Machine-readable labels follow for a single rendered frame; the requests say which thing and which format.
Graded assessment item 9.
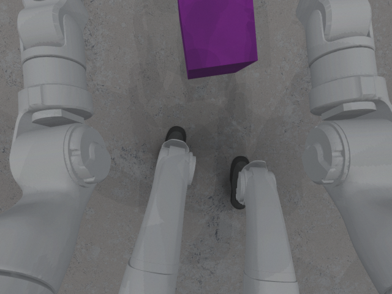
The carton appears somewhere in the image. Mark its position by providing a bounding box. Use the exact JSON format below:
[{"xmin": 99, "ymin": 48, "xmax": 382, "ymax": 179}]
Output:
[{"xmin": 178, "ymin": 0, "xmax": 258, "ymax": 79}]

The right robot upper arm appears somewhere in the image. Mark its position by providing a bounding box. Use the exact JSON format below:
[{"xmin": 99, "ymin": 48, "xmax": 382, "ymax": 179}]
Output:
[{"xmin": 302, "ymin": 118, "xmax": 392, "ymax": 294}]

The left robot forearm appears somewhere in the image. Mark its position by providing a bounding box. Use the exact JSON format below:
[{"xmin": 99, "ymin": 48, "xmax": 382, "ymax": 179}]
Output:
[{"xmin": 9, "ymin": 0, "xmax": 94, "ymax": 178}]

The right robot forearm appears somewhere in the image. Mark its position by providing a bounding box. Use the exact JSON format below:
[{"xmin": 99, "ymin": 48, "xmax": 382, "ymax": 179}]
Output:
[{"xmin": 296, "ymin": 0, "xmax": 392, "ymax": 122}]

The robot left thigh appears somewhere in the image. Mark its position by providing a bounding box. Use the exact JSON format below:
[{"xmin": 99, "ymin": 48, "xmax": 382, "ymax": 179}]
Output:
[{"xmin": 118, "ymin": 146, "xmax": 196, "ymax": 294}]

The robot left shin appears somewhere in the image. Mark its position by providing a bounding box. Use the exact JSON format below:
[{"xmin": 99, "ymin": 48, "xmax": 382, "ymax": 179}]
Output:
[{"xmin": 154, "ymin": 139, "xmax": 189, "ymax": 175}]

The left robot upper arm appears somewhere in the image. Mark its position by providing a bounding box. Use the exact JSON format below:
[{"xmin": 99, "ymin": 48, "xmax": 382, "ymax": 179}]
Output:
[{"xmin": 0, "ymin": 123, "xmax": 111, "ymax": 294}]

